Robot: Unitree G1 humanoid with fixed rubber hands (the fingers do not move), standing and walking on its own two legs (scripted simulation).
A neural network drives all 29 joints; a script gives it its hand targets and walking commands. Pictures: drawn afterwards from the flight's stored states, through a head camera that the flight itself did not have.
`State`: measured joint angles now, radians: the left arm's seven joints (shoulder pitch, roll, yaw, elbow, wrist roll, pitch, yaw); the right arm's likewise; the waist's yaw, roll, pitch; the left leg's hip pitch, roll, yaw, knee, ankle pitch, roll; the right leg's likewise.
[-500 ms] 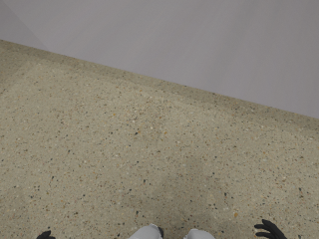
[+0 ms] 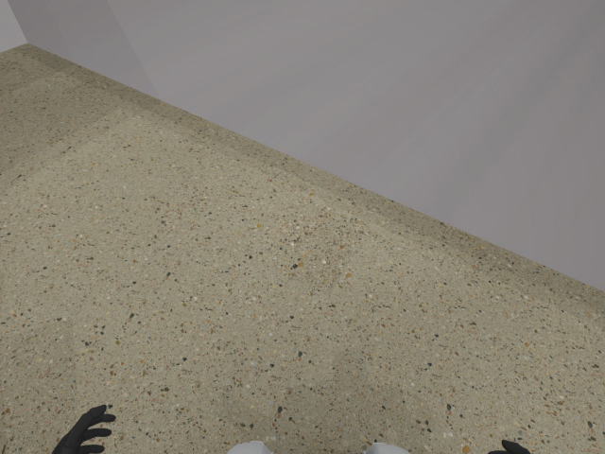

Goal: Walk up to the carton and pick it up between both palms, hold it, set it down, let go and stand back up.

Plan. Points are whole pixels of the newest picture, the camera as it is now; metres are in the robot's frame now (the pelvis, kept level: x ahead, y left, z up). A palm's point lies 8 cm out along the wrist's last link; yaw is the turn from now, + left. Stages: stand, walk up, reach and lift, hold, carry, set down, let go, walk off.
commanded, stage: walk up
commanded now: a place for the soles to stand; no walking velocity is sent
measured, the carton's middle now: out of the picture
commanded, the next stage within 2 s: none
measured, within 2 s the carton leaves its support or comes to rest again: neither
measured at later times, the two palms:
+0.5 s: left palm out of the picture -0.10 +0.43 -0.06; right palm (392, 417) +0.20 -0.11 -0.06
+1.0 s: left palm out of the picture -0.12 +0.52 -0.05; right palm (287, 382) +0.25 +0.03 -0.08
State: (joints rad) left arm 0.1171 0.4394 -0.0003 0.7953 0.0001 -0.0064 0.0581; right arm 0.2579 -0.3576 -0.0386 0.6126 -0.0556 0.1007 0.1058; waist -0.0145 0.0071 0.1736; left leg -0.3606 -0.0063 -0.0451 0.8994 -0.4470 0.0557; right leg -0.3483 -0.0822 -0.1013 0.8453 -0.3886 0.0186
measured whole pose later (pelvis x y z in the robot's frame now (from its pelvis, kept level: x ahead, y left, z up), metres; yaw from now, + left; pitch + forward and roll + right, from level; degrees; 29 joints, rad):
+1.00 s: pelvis +0.00 +0.20 +0.02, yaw +34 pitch -2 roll +2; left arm 0.30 0.45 0.00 0.79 0.00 -0.06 0.05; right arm 0.24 -0.35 -0.04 0.62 -0.04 0.07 0.10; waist -0.03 0.01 0.10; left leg -0.36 -0.17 -0.17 0.90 -0.38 0.00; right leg -0.26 -0.02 -0.12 0.70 -0.42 -0.07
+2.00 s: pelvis +0.01 +0.39 +0.03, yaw +64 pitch -3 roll +0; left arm 0.28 0.45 0.00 0.77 0.00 -0.03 0.05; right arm 0.28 -0.35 -0.04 0.62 -0.04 0.06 0.10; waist -0.02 0.06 0.07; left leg -0.41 -0.07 -0.08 0.98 -0.30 -0.01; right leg -0.21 -0.06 -0.20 0.61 -0.34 -0.05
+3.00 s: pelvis +0.15 +0.46 +0.02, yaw +91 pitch -5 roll +7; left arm 0.23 0.45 0.00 0.72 0.00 -0.02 0.02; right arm 0.32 -0.34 -0.04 0.63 -0.03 0.04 -0.02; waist -0.02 0.02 0.16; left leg -0.45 -0.17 -0.22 1.05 -0.41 -0.03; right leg -0.38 -0.03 -0.14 0.81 -0.38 0.05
